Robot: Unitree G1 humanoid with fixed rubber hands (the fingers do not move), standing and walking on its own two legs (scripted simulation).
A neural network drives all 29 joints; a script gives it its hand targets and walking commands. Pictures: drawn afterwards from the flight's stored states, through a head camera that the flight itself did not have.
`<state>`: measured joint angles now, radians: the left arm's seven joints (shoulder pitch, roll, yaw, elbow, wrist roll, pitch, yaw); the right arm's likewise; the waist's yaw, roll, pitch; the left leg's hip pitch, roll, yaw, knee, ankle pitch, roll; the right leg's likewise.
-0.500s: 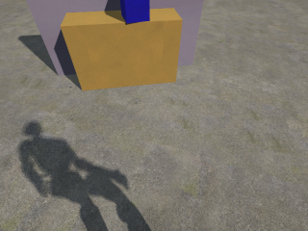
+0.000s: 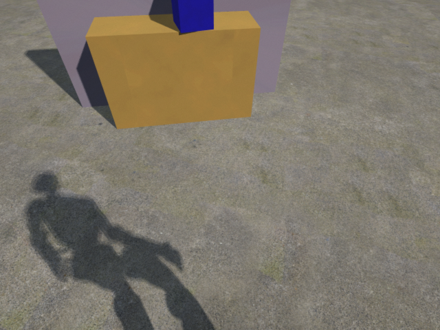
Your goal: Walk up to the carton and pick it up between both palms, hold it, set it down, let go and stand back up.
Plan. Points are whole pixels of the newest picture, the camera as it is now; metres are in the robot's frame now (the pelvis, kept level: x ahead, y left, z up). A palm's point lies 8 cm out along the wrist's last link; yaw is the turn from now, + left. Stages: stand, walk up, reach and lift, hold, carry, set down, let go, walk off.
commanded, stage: stand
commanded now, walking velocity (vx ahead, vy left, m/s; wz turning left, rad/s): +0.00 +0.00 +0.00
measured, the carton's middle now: (191, 1) +1.81 +0.13 +0.01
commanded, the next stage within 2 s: none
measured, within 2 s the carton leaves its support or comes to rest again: neither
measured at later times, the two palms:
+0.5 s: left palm out of the picture +0.06 +0.26 -0.13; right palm out of the picture +0.07 -0.28 -0.11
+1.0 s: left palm out of the picture +0.06 +0.26 -0.13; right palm out of the picture +0.07 -0.28 -0.11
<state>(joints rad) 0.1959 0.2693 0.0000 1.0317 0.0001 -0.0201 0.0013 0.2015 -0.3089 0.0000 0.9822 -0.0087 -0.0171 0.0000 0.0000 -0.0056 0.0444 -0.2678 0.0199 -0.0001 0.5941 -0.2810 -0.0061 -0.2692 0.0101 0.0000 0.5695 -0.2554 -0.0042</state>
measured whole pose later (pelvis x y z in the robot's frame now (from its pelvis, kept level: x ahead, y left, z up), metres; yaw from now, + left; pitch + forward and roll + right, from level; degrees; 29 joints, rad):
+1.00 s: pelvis +0.00 +0.00 +0.00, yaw +0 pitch -3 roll -1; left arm 0.20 0.27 0.00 1.04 0.00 -0.02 0.00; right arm 0.20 -0.30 0.00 0.99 -0.01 -0.02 0.00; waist 0.00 -0.01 0.04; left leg -0.24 0.02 0.00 0.56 -0.27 -0.01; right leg -0.25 0.01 0.00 0.53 -0.24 0.00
